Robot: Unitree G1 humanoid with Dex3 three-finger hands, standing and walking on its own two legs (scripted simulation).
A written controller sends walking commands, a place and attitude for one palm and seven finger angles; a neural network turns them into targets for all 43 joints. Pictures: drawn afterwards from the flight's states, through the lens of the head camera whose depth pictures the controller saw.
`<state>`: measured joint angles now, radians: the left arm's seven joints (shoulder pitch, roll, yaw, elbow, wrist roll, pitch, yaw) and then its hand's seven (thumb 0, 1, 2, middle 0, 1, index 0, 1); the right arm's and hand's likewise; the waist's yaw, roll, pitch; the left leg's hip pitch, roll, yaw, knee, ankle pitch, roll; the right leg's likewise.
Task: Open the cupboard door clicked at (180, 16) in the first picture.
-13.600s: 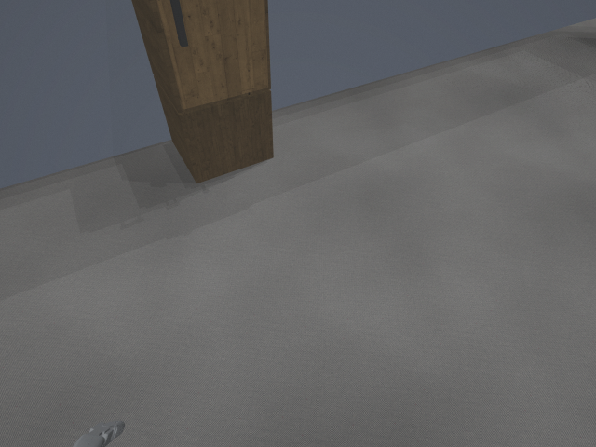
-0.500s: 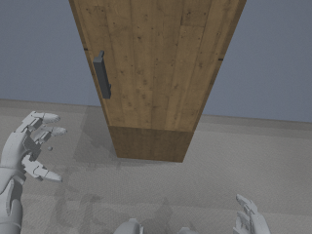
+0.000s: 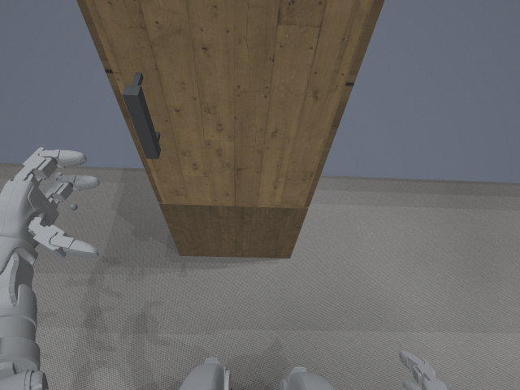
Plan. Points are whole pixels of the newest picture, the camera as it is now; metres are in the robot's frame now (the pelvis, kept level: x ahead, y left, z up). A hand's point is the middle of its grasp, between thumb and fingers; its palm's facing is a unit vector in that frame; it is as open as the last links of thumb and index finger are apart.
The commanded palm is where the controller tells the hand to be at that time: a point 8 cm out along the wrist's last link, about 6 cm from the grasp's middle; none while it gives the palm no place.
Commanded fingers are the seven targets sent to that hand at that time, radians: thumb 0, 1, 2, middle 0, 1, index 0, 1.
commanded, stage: move the hooked fingers beside the handle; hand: left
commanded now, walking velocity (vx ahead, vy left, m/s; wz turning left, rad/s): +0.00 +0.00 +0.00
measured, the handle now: (146, 117) +0.55 +0.22 +0.05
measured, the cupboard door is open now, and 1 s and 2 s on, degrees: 0 0 0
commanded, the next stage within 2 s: slide the fingers in behind the handle in 1.98 s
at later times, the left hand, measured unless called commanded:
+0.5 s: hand (89, 169) +0.42 +0.28 +0.06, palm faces +0.00 -1.00 -0.03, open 14.0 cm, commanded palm +0.40 +0.33 +0.06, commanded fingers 0.00 -0.50 0.30 -0.30 -1.20 -0.30 -1.20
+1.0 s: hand (101, 137) +0.50 +0.28 +0.06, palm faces +0.00 -1.00 -0.03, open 14.0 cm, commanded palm +0.48 +0.32 +0.05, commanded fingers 0.00 -0.50 0.30 -0.30 -1.20 -0.30 -1.20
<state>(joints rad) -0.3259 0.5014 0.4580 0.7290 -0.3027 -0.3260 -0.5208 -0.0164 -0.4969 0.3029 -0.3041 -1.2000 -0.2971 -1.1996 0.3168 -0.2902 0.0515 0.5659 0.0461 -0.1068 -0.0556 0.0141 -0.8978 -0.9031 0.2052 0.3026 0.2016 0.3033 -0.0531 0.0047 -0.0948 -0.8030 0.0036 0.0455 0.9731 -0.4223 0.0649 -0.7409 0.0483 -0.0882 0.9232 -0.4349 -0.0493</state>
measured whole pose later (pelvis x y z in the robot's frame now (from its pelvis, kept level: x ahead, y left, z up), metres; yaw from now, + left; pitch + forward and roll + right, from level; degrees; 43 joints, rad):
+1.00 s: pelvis +0.00 +0.01 -0.02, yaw -2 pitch +22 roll -5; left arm -0.85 0.73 0.51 1.19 -0.14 -0.38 -0.48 -0.02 -0.50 0.30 -0.30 -1.20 -0.30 -1.20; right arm 0.39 -0.30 0.06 0.60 0.01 0.05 -0.03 0.01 -0.90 -0.90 0.21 0.30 0.20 0.30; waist -0.17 0.01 -0.09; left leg -1.01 0.03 0.04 1.07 -0.46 0.08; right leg -0.93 0.07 -0.09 0.98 -0.44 -0.03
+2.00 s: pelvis +0.01 +0.01 -0.02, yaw -2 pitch +23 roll -6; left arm -0.87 0.75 0.49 1.21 -0.14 -0.35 -0.50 -0.02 -0.50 0.30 -0.30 -1.20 -0.30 -1.20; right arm 0.39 -0.30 0.07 0.60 0.02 0.09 -0.03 0.01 -0.90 -0.90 0.21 0.30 0.20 0.30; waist -0.17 0.01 -0.10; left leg -1.03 0.03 0.03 1.09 -0.47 0.08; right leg -0.94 0.08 -0.10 0.98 -0.45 -0.03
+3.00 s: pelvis +0.01 +0.01 -0.01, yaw -2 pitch +21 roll -4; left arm -0.79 0.53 0.40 1.11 -0.13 -0.42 -0.30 -0.02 -0.50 0.30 -0.30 -1.20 -0.30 -1.20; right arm 0.38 -0.27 0.05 0.60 0.01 0.09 0.00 0.01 -0.90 -0.90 0.20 0.30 0.20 0.30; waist -0.15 0.02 -0.11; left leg -0.97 0.02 0.04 1.06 -0.46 0.07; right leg -0.90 0.07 -0.08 0.98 -0.45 -0.04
